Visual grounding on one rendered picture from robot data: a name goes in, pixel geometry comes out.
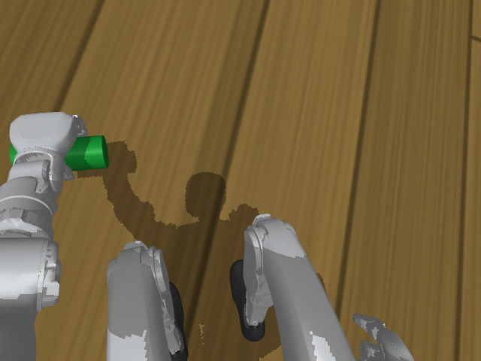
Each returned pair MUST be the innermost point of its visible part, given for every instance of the left robot hand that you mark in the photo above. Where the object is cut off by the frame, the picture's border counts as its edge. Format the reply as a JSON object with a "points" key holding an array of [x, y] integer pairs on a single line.
{"points": [[56, 131]]}

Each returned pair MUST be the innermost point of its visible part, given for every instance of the right robot foot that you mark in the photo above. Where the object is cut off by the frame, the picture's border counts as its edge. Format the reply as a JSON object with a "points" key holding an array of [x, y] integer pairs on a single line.
{"points": [[238, 290]]}

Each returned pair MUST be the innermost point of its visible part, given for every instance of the left robot arm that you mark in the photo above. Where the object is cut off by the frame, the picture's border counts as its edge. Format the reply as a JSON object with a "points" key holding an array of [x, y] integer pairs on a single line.
{"points": [[30, 270]]}

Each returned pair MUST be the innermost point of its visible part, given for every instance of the can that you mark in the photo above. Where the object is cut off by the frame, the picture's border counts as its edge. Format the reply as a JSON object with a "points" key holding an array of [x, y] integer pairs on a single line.
{"points": [[88, 152]]}

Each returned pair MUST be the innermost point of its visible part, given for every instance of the left robot foot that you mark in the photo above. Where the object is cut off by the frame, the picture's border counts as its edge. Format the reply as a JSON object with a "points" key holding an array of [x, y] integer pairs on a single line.
{"points": [[182, 354]]}

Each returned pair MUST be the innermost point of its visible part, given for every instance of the right robot hand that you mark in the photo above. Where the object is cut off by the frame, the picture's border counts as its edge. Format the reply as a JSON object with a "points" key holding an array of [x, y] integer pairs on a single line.
{"points": [[390, 347]]}

